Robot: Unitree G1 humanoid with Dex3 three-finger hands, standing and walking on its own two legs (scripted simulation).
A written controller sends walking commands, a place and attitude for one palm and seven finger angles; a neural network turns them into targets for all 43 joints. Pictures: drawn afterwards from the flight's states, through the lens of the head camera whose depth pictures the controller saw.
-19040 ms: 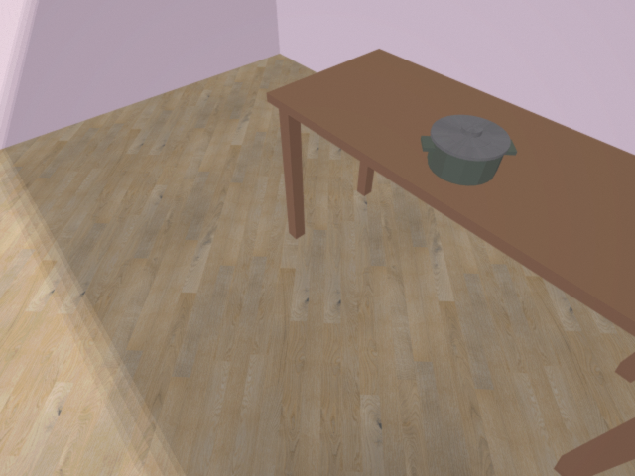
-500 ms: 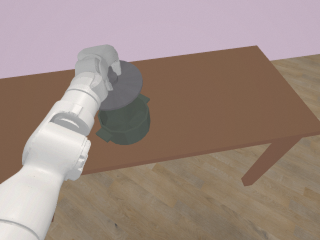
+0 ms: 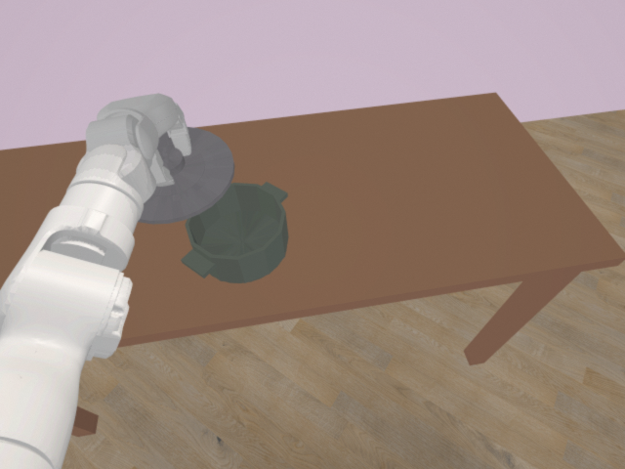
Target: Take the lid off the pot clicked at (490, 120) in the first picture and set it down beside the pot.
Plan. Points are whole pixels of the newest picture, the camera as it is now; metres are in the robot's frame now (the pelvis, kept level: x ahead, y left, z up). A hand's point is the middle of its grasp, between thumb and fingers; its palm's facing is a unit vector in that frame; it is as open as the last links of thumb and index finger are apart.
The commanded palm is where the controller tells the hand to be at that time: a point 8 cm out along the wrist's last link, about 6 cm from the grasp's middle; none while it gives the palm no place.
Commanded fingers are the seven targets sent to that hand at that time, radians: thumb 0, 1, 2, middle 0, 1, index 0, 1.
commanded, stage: move the lid sideways beside the pot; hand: left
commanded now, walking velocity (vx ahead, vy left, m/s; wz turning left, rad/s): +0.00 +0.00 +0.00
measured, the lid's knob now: (166, 161) +0.51 +0.17 +0.11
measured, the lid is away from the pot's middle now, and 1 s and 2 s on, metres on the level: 0.07 0.20 0.24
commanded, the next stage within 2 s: lower the lid onto the table in 1.42 s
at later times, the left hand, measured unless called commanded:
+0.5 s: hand (96, 173) +0.47 +0.25 +0.13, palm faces -0.37 -0.09 -0.93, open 8.0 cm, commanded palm +0.49 +0.25 +0.21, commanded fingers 0.00 0.58 0.96 -0.95 -1.12 -0.84 -1.10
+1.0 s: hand (55, 173) +0.47 +0.30 +0.14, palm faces -0.37 -0.10 -0.92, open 8.0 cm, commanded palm +0.49 +0.30 +0.21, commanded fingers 0.00 0.58 0.96 -0.95 -1.12 -0.84 -1.10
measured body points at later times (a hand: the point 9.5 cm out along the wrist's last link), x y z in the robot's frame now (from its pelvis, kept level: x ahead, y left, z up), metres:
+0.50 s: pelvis -0.01 +0.02 +0.00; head +0.05 +0.01 +0.45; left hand +0.49 +0.25 +0.19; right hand +0.05 -0.26 -0.13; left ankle +0.01 +0.09 -0.74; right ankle -0.04 -0.11 -0.74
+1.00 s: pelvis -0.01 +0.03 +0.00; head +0.06 +0.03 +0.44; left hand +0.49 +0.30 +0.19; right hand +0.00 -0.25 -0.13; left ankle +0.01 +0.09 -0.74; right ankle -0.04 -0.11 -0.74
